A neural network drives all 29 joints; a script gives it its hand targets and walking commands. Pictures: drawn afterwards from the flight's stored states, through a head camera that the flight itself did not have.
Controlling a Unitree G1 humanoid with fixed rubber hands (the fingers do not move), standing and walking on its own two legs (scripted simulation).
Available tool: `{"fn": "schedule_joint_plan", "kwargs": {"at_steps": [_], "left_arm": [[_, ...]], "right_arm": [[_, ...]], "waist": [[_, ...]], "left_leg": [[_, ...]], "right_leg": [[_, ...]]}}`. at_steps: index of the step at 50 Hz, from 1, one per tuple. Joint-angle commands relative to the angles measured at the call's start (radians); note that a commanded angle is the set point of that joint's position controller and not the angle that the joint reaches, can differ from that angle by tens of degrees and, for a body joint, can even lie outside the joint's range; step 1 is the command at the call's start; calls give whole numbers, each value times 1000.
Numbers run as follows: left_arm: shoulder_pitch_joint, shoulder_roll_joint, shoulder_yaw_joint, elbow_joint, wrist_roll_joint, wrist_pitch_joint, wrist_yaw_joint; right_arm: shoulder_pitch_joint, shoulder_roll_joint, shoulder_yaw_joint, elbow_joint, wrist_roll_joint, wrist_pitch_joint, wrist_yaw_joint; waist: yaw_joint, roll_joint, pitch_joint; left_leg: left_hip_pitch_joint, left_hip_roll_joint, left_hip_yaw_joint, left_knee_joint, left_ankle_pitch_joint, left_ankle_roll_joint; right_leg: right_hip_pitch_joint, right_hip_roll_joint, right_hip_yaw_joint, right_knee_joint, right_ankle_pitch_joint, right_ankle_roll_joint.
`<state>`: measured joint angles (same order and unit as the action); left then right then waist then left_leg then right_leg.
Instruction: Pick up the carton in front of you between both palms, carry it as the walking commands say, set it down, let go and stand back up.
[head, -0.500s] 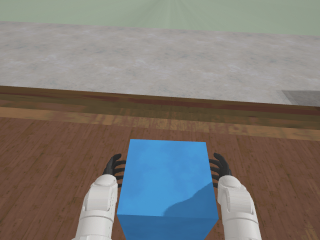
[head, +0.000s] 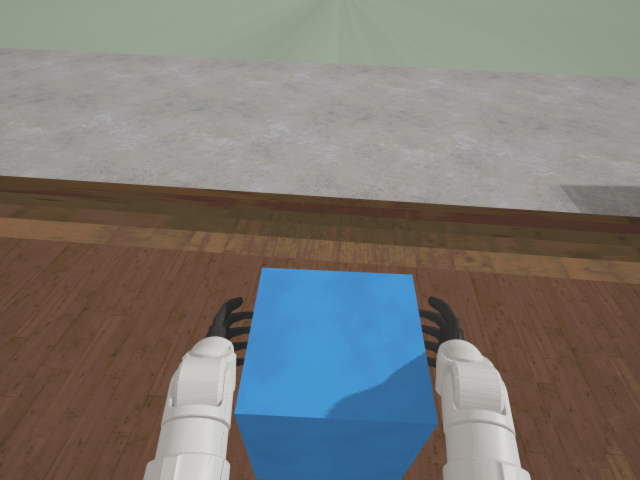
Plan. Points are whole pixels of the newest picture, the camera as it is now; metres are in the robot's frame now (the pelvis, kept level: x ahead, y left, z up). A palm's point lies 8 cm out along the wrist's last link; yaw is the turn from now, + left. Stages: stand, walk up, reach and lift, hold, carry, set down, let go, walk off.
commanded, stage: hold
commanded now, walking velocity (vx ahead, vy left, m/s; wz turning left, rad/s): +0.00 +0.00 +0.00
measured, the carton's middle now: (331, 380) +0.30 +0.00 -0.03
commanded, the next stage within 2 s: carry in 0.18 s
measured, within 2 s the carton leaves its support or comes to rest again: neither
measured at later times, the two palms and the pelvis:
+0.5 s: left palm (245, 306) +0.35 +0.12 +0.07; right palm (461, 307) +0.36 -0.18 +0.08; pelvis +0.07 -0.02 +0.00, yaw +1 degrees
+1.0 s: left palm (294, 206) +0.61 +0.07 +0.07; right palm (451, 210) +0.61 -0.23 +0.07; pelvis +0.34 -0.07 -0.02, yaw +1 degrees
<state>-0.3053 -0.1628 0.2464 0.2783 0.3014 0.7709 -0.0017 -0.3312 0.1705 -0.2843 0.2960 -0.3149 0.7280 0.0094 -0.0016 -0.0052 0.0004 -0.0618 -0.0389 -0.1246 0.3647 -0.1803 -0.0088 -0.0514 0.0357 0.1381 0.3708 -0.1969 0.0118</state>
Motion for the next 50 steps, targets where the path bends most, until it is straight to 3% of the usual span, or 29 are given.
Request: {"fn": "schedule_joint_plan", "kwargs": {"at_steps": [1,8,9,11,12,15,17,18,20,21,22,23,25,27,29,30,31,32,33,34,35,38,42,45,46,47,48,49,50], "left_arm": [[-560,-918,-534,-42,-282,-51,-248],[-531,-916,-537,-58,-284,-48,-243],[-533,-913,-543,-66,-286,-46,-241],[-544,-917,-577,-107,-312,-43,-236],[-559,-922,-602,-137,-328,-39,-232],[-567,-918,-691,-234,-390,0,-219],[-559,-895,-742,-302,-436,44,-209],[-564,-887,-767,-333,-460,72,-202],[-521,-841,-780,-368,-475,134,-183],[-501,-817,-777,-381,-476,167,-172],[-497,-806,-783,-416,-484,196,-162],[-496,-801,-794,-455,-501,224,-153],[-482,-803,-822,-534,-538,270,-143],[-436,-813,-843,-585,-561,313,-141],[-361,-822,-856,-615,-575,351,-146],[-346,-821,-854,-629,-581,369,-150],[-365,-821,-859,-661,-597,391,-159],[-387,-825,-868,-667,-613,408,-169],[-406,-834,-865,-673,-624,416,-176],[-386,-842,-860,-679,-631,423,-180],[-402,-844,-866,-700,-640,426,-182],[-392,-857,-859,-705,-636,434,-167],[-321,-824,-831,-689,-588,450,-139],[-301,-804,-810,-672,-571,462,-135],[-296,-800,-802,-660,-568,466,-135],[-285,-781,-791,-648,-555,467,-135],[-296,-789,-784,-630,-546,464,-135],[-328,-819,-794,-653,-560,464,-136],[-346,-855,-805,-669,-573,460,-138]], "right_arm": [[-457,927,531,43,263,-7,258],[-434,924,538,24,268,-4,256],[-443,919,548,3,281,-1,255],[-427,927,573,-20,295,5,245],[-439,927,599,-56,309,9,238],[-424,914,679,-157,356,47,212],[-418,891,736,-241,388,95,192],[-426,878,764,-282,410,125,184],[-441,852,813,-345,459,192,175],[-463,839,835,-364,487,225,174],[-475,848,859,-388,525,255,174],[-465,855,875,-405,557,280,173],[-414,866,897,-443,599,322,166],[-349,870,900,-484,608,356,155],[-280,866,886,-519,598,392,148],[-235,853,875,-534,585,410,144],[-197,824,859,-538,551,420,137],[-195,825,853,-550,533,431,130],[-217,864,858,-578,545,442,130],[-214,892,860,-602,556,451,130],[-260,894,870,-640,574,455,132],[-309,876,892,-681,619,477,139],[-266,831,888,-660,639,501,154],[-265,806,887,-652,634,516,160],[-266,792,882,-647,632,521,161],[-294,779,882,-663,634,530,164],[-341,790,890,-676,647,539,166],[-349,813,893,-658,652,537,169],[-351,838,890,-659,653,529,173]], "waist": [[-1,7,-200],[0,8,-211],[-2,44,-195],[-2,47,-201],[-6,62,-186],[-5,160,-243],[1,134,-278],[2,83,-278],[25,-249,-232],[30,-270,-182],[34,-205,-186],[31,-148,-219],[29,-148,-285],[20,-166,-319],[8,-94,-374],[-12,7,-422],[-26,266,-411],[-31,281,-348],[-30,183,-305],[-30,104,-292],[-28,58,-299],[-20,122,-279],[-19,174,-255],[0,112,-283],[13,64,-333],[36,-137,-379],[39,-297,-374],[30,-207,-359],[26,-130,-353]], "left_leg": [[65,-47,62,-60,71,-7],[81,-47,60,-60,120,-9],[-64,120,30,16,-16,7],[-149,127,-45,-52,-455,27],[-168,140,-70,-76,-575,43],[-131,230,-147,-110,-502,103],[-191,211,-80,-56,-475,107],[-269,173,-8,12,-470,84],[-560,48,206,403,-332,-1],[-679,67,212,433,-353,-4],[-687,92,188,424,-357,3],[-652,95,194,376,-342,4],[-529,46,255,261,-241,-3],[-369,8,320,98,-134,-7],[17,32,320,-37,-3,9],[252,166,163,-62,-96,44],[368,407,-227,-109,-172,155],[365,493,-370,-118,-95,257],[317,506,-350,-120,-17,275],[279,482,-282,-124,59,257],[247,456,-206,-155,-13,230],[124,343,30,-185,17,153],[31,290,178,-144,117,111],[-121,237,299,83,186,59],[-224,211,336,254,174,28],[-395,131,355,548,-21,-29],[-633,41,272,754,-306,-30],[-691,106,168,875,-315,5],[-693,151,139,898,-285,25]], "right_leg": [[-13,54,-74,-71,78,1],[2,55,-74,-71,126,2],[-119,-108,-35,24,-14,-8],[-197,-72,-34,34,-381,-15],[-250,-55,-58,70,-458,-14],[-295,-8,-197,218,-222,2],[-196,-17,-209,98,-218,-10],[-122,-49,-163,35,-255,-22],[39,-308,262,-176,-466,-126],[84,-386,374,-195,-335,-188],[92,-392,360,-177,-193,-218],[102,-375,276,-152,-92,-210],[98,-304,108,-110,40,-163],[60,-240,-28,-49,100,-130],[-165,-188,-148,96,52,-89],[-358,-162,-201,264,-37,-55],[-630,-78,-286,500,-219,-10],[-775,-70,-220,596,-351,-27],[-822,-115,-182,669,-369,-39],[-815,-135,-178,670,-355,-42],[-797,-147,-179,607,-314,-37],[-621,-121,-252,378,-146,-7],[-424,-67,-344,178,30,-5],[-93,-20,-433,96,48,-26],[90,-71,-366,103,-7,-36],[196,-312,44,-57,-255,-109],[291,-476,394,-174,-250,-238],[266,-498,380,-164,-144,-260],[207,-457,285,-139,-41,-241]]}}
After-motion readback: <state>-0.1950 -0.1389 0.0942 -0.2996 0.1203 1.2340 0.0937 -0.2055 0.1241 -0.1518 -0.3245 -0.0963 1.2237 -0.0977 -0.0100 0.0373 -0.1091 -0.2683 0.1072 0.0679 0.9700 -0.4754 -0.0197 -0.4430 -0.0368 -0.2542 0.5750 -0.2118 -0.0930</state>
